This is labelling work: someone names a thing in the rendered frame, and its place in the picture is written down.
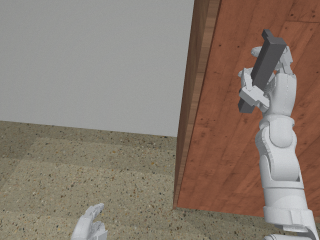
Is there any handle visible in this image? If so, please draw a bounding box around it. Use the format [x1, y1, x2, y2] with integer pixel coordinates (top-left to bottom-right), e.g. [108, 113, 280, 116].
[238, 29, 287, 114]

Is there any right robot forearm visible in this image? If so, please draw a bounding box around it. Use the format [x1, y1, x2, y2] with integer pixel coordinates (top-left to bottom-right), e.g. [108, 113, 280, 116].
[255, 114, 320, 240]

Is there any left robot hand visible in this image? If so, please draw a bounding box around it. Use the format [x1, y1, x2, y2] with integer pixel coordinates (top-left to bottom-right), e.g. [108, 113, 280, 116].
[71, 203, 108, 240]

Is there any right robot hand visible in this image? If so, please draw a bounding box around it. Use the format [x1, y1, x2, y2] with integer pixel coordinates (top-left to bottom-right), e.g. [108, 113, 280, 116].
[238, 46, 297, 118]

